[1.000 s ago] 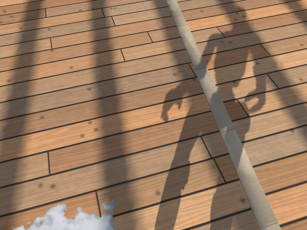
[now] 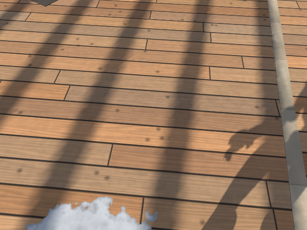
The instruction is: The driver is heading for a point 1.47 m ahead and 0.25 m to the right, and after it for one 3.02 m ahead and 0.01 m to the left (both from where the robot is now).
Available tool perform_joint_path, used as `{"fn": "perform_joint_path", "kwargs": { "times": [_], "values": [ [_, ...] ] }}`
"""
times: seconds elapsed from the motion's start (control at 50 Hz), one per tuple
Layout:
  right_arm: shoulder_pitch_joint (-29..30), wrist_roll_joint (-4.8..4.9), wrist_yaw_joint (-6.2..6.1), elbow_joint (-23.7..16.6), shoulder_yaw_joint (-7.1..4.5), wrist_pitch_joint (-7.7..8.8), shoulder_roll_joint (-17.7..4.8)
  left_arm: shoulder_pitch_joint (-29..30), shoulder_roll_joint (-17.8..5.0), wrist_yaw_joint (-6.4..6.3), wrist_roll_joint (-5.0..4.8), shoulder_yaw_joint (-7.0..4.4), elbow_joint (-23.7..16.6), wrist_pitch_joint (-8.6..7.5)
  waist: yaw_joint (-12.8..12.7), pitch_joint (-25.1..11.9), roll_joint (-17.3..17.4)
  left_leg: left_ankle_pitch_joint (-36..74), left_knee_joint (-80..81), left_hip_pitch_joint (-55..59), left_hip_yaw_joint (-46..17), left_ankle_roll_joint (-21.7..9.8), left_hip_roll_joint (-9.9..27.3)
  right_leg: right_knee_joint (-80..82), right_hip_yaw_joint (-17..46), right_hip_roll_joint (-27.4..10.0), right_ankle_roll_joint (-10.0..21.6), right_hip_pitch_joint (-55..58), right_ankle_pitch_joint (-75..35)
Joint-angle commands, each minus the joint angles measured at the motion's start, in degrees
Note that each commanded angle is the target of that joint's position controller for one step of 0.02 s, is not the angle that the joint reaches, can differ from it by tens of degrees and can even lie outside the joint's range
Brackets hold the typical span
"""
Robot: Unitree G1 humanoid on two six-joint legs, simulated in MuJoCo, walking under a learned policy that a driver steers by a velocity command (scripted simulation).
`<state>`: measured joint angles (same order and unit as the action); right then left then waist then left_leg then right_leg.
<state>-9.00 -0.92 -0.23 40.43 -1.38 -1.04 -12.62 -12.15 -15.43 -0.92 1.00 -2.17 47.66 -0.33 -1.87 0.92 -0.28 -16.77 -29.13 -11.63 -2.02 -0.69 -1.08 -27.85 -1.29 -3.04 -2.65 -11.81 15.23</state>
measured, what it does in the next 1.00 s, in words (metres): stands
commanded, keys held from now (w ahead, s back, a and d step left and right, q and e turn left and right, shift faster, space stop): no key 0.94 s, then w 0.06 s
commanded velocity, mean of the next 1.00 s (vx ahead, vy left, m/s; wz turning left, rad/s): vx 0.00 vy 0.00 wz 0.01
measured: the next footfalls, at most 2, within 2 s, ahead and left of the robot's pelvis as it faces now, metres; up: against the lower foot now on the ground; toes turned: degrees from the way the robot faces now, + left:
left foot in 1.58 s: +0.38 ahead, +0.07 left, +0.00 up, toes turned +1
right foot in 1.92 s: +0.33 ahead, -0.15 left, +0.00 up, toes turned -1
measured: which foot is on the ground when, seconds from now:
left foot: down 0.00-1.00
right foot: down 0.00-1.00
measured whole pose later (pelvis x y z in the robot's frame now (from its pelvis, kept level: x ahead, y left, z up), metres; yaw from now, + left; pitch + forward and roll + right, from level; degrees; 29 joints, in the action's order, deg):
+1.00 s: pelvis +0.00 -0.01 +0.00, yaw +0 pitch -2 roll +0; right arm -13.8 0.3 -2.1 59.8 -1.2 -0.6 -12.2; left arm -14.5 -11.8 -3.0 -0.2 -1.6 63.8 0.3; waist -0.7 1.7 0.0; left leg -16.7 -28.6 -10.5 -1.8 -0.4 -0.8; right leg -28.6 -1.0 -2.8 -1.9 -11.3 16.1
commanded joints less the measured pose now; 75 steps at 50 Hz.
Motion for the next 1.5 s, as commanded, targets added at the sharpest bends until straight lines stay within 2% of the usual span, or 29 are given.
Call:
{"fn": "perform_joint_path", "kwargs": {
  "times": [0.02,0.26,0.54,0.94,0.96,1.0,1.02,1.04,1.08,1.1,1.12,1.14,1.16,1.18,1.2,1.22,1.24,1.26,1.28,1.3,1.32,1.34,1.38,1.42,1.44,1.46,1.5],
  "values": [
    [0.6,0.07,-0.34,-2.7,-2.01,0.74,-7.4,0.3,-6.0,-0.37,-0.16,-1.46,-1.7,-0.64,0.7,-1.4,2.4,12.4,6.2,-0.7,-6.0,-2.7,5.4,2.7,1.3,-0.8,0.0,1.5,-8.8],
    [-1.1,0.34,-0.75,2.9,-2.10,1.02,-6.9,0.1,-6.0,-1.32,-0.59,-1.54,4.1,-0.26,0.6,-1.0,1.0,12.3,6.1,-0.7,-3.8,-1.8,3.6,3.4,1.0,-0.9,0.2,2.9,-9.0],
    [-3.4,0.63,-1.58,10.5,-1.73,0.98,-6.7,-0.8,-4.7,-1.80,-0.83,-1.17,10.2,0.05,0.8,0.6,0.7,11.5,6.3,-0.3,-2.0,-0.9,2.4,4.4,0.3,-0.2,0.7,2.2,-8.0],
    [-5.7,0.92,-1.91,17.6,-0.73,0.93,-5.5,-4.0,-2.4,-2.12,-0.93,-0.28,14.9,0.23,1.2,1.8,0.4,10.2,7.0,-0.9,-0.9,-0.7,1.7,4.7,-0.2,0.5,1.0,1.3,-7.0],
    [-6.7,0.96,-1.99,18.2,-0.65,0.83,-5.2,-5.2,-1.8,-2.17,-0.99,-0.15,15.5,0.31,1.2,0.4,0.6,3.9,7.3,-0.5,-0.4,-0.9,1.2,4.4,-1.2,1.3,1.2,1.7,-1.7],
    [-7.2,1.67,-2.26,18.3,-1.32,0.57,-7.0,-5.1,-2.0,-2.42,-1.66,-0.38,15.3,0.39,1.6,3.1,2.0,-18.4,8.0,-3.9,-1.5,-3.0,1.1,0.8,-3.0,3.3,2.6,-2.2,14.8],
    [-7.4,1.80,-2.27,18.0,-1.52,0.76,-7.5,-4.4,-2.0,-2.46,-1.67,-0.40,14.7,0.08,2.0,5.9,2.8,-25.8,9.5,-6.2,-4.0,-4.4,2.7,-0.6,-2.7,3.3,3.4,-5.6,19.6],
    [-8.4,2.00,-2.14,17.9,-1.78,1.29,-8.2,-3.6,-1.3,-2.30,-1.67,-0.25,14.0,-0.57,2.6,7.7,4.4,-29.6,11.4,-6.7,-7.8,-6.0,5.3,-3.0,-2.6,3.4,3.9,-8.7,19.9],
    [-12.2,2.55,-1.69,18.7,-2.75,2.57,-10.7,-2.7,1.2,-1.31,-1.86,0.26,12.9,-2.46,3.7,7.6,10.7,-33.1,17.0,-3.1,-19.9,-10.5,13.2,-12.4,-3.5,4.0,4.2,-13.3,12.0],
    [-12.2,2.68,-1.60,18.6,-3.02,3.03,-11.1,-2.4,1.2,-0.70,-2.14,0.25,12.4,-3.30,3.6,8.0,11.6,-32.4,18.9,-4.6,-24.7,-12.6,16.4,-15.8,-1.6,2.6,5.3,-13.1,10.6],
    [-10.2,2.59,-1.49,17.8,-2.87,3.42,-10.4,-2.9,0.9,-0.14,-2.56,0.13,12.2,-4.01,2.3,8.4,11.0,-30.3,19.1,-6.0,-25.4,-12.9,17.2,-15.7,-0.5,1.7,6.6,-12.0,11.6],
    [-7.1,2.84,-1.34,16.7,-2.71,3.64,-9.9,-4.9,1.2,0.25,-2.89,0.18,12.6,-4.58,0.2,8.6,10.4,-27.6,17.9,-8.0,-22.7,-11.8,16.1,-10.2,-0.6,1.5,8.0,-8.2,12.1],
    [-2.9,3.31,-1.16,15.3,-2.50,3.58,-9.4,-9.7,1.4,0.38,-2.96,0.02,14.3,-4.97,-2.9,8.4,9.1,-23.5,15.0,-12.7,-17.1,-9.4,12.8,-0.5,-1.4,2.2,9.0,1.1,8.6],
    [-0.3,3.21,-1.05,14.2,-2.15,3.75,-7.9,-14.8,-0.2,0.33,-2.34,-0.67,16.5,-5.02,-4.6,7.3,4.9,-15.4,7.4,-17.2,-10.5,-6.6,8.1,3.6,1.0,1.9,8.5,9.8,3.8],
    [1.0,2.59,-0.77,13.1,-1.10,4.38,-3.9,-22.5,-5.1,0.15,-2.00,-2.08,18.2,-5.09,-6.6,3.5,-8.3,-7.9,-12.1,-24.3,0.5,-2.2,1.0,11.3,16.8,-8.1,11.1,18.7,9.5],
    [2.0,2.76,-1.08,10.5,-1.15,5.57,-3.7,-27.6,-11.3,1.07,-1.66,-3.24,18.6,-5.70,-7.1,2.3,-19.1,-14.7,-26.0,-33.7,2.3,-1.1,-2.6,19.0,39.6,-19.5,18.3,22.0,13.5],
    [1.7,3.50,-0.90,10.9,-1.70,6.33,-5.9,-22.9,-6.9,1.11,-0.90,-1.84,17.4,-6.43,-4.0,5.1,-10.2,-13.5,-35.8,-37.6,-2.3,-2.0,1.3,18.8,40.5,-20.7,19.0,19.9,13.9],
    [-0.2,3.87,-0.25,11.9,-1.62,6.86,-5.6,-19.2,-4.0,1.17,-1.16,-1.10,15.8,-6.87,-2.2,6.8,-6.9,-7.5,-39.0,-39.7,-2.9,-3.2,3.5,18.4,33.8,-18.2,17.0,19.2,11.3],
    [-1.1,3.50,0.09,12.8,-1.76,7.23,-5.4,-16.6,-3.5,1.49,-1.37,-0.80,14.8,-6.95,-1.1,6.5,-5.1,-2.5,-38.5,-39.7,-1.9,-3.8,5.2,18.7,27.4,-15.5,15.0,18.8,7.9],
    [0.2,2.98,0.29,12.7,-2.29,7.50,-6.5,-15.5,-2.6,1.68,-1.53,-0.37,14.2,-6.70,-0.8,7.0,-4.2,1.2,-36.1,-39.9,-1.2,-3.9,6.5,19.2,22.3,-13.9,13.3,18.7,0.4],
    [1.3,2.56,0.67,12.5,-2.61,7.52,-6.6,-16.1,-0.7,1.64,-1.27,0.25,14.3,-6.20,-0.9,6.3,-4.7,3.5,-33.8,-37.6,-0.1,-3.6,7.3,19.3,17.2,-11.6,11.9,17.9,-7.2],
    [1.7,2.47,1.10,12.4,-2.52,7.34,-5.5,-17.5,-0.1,1.41,-0.98,0.53,14.5,-5.76,-1.0,5.4,-5.7,5.3,-31.9,-36.0,1.3,-3.0,7.1,19.2,13.8,-10.2,11.5,17.6,-12.9],
    [4.9,2.31,1.52,11.3,-1.99,6.75,-3.4,-18.1,-1.1,0.62,-0.59,0.65,14.0,-4.97,-1.2,5.7,-5.2,8.1,-26.1,-34.2,3.5,-1.4,6.1,19.2,9.1,-8.7,11.7,15.5,-23.1],
    [10.8,2.20,1.54,8.8,-0.96,6.60,-1.2,-16.2,-2.8,-0.23,-0.14,0.69,12.9,-4.28,-1.4,7.0,-4.5,12.2,-14.6,-26.9,6.1,-0.2,3.6,18.9,4.1,-6.2,10.7,8.5,-31.7],
    [12.9,2.17,1.64,8.1,-0.64,6.52,-0.9,-17.1,-3.8,-0.53,-0.11,0.57,13.0,-4.04,-2.0,6.7,-5.2,14.4,-10.3,-22.6,7.4,0.1,2.1,18.5,2.7,-5.4,10.5,6.2,-34.2],
    [13.9,2.25,1.79,7.6,-0.59,6.32,-1.3,-18.5,-4.8,-0.70,-0.29,0.33,13.5,-3.94,-2.2,6.0,-6.3,16.1,-8.1,-19.3,7.9,0.2,1.2,18.1,2.5,-5.8,10.6,5.6,-35.5],
    [13.9,2.61,1.98,7.0,-0.83,5.85,-3.1,-18.2,-5.4,-0.82,-1.04,-0.01,13.9,-3.98,-0.8,5.0,-7.8,18.8,-4.8,-15.2,6.1,-1.0,0.9,16.2,2.7,-7.3,10.2,6.6,-38.6]
  ]
}}
Velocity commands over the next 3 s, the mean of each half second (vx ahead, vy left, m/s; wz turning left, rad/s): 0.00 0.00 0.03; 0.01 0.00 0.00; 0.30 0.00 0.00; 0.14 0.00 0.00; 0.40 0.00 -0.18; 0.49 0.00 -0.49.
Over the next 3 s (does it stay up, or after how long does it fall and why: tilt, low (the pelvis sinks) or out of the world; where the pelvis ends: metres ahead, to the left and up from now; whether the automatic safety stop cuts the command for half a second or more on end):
stays up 0.73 -0.08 0.00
